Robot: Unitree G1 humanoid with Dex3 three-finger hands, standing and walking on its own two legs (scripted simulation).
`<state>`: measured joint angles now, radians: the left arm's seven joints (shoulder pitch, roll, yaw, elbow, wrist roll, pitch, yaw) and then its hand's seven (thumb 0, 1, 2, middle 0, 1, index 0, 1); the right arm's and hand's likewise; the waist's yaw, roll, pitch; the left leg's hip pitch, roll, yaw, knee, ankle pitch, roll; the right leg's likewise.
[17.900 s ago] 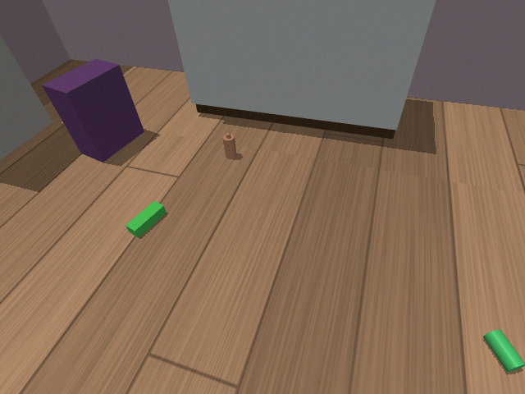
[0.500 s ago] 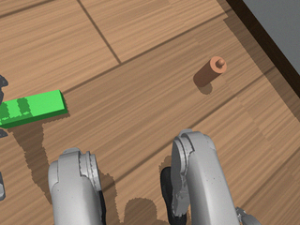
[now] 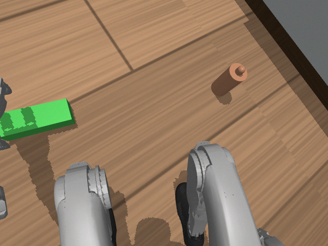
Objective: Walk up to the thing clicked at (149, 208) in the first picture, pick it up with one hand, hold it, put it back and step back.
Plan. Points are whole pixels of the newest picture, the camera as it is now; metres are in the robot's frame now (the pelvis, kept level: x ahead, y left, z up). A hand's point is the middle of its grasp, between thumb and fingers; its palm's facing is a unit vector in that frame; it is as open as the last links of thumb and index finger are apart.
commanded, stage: approach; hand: left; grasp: from above
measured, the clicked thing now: (37, 119) +0.47 +0.33 -0.29
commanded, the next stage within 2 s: rest palm in 0.70 s
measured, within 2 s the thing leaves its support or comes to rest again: neither
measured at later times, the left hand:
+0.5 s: hand (31, 99) +0.49 +0.30 -0.17, palm faces -0.39 -0.09 -0.92, open 14.3 cm
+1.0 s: hand (15, 110) +0.46 +0.33 -0.17, palm faces -0.42 -0.10 -0.90, open 14.3 cm
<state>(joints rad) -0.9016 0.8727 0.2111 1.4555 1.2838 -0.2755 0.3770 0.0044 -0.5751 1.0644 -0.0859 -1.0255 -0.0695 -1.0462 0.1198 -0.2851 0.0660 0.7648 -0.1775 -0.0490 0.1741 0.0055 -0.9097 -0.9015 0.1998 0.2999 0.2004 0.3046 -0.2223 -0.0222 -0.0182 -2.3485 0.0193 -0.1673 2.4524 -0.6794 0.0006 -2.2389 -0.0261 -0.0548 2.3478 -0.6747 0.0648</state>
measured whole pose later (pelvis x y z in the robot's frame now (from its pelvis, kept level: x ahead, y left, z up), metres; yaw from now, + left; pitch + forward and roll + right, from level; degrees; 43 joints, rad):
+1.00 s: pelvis +0.00 +0.00 +0.00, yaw -1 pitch +32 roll -11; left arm -1.04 0.87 0.12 1.59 1.30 -0.22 0.44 0.00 -0.59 1.08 -0.08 -1.00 -0.05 -1.03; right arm 0.10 -0.31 0.11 0.71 -0.18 -0.10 0.19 0.00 -0.90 -0.90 0.20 0.30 0.20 0.30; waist -0.28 -0.03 -0.01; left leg -2.36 0.02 -0.18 2.47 -0.68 0.00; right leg -2.24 -0.02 -0.07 2.35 -0.67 0.06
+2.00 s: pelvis +0.00 +0.01 -0.03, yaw -5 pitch +26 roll -14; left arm -1.02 1.05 0.19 1.77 1.33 -0.26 0.61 0.00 -0.51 1.04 -0.11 -0.97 -0.09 -0.99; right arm 0.07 -0.34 0.26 0.71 -0.31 -0.21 0.26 0.00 -0.90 -0.90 0.20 0.30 0.20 0.30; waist -0.35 -0.13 0.14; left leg -2.37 0.03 -0.27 2.60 -0.72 0.00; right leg -2.23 0.02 -0.12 2.42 -0.67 0.08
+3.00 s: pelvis +0.00 +0.01 -0.03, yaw -6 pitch +25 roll -15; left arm -1.02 1.07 0.18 1.78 1.28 -0.25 0.63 0.00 0.03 0.67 -0.48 -0.74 -0.50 -0.73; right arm 0.06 -0.36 0.29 0.69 -0.30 -0.27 0.28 0.01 -0.90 -0.90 0.20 0.30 0.20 0.30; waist -0.36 -0.15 0.18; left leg -2.35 0.03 -0.29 2.59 -0.71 0.00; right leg -2.22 0.03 -0.14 2.40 -0.64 0.09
